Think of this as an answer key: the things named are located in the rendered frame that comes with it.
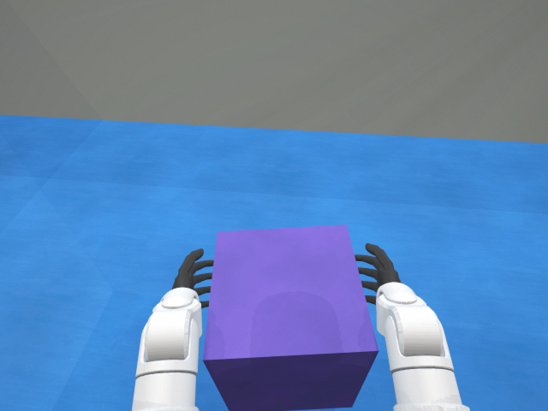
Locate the carton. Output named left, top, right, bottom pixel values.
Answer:
left=203, top=224, right=379, bottom=411

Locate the left robot hand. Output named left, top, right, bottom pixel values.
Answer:
left=172, top=248, right=214, bottom=308

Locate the right robot hand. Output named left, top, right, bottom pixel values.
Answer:
left=355, top=243, right=401, bottom=305

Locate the robot right forearm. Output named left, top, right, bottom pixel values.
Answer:
left=376, top=283, right=470, bottom=411

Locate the robot left forearm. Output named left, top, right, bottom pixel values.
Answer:
left=132, top=288, right=202, bottom=411

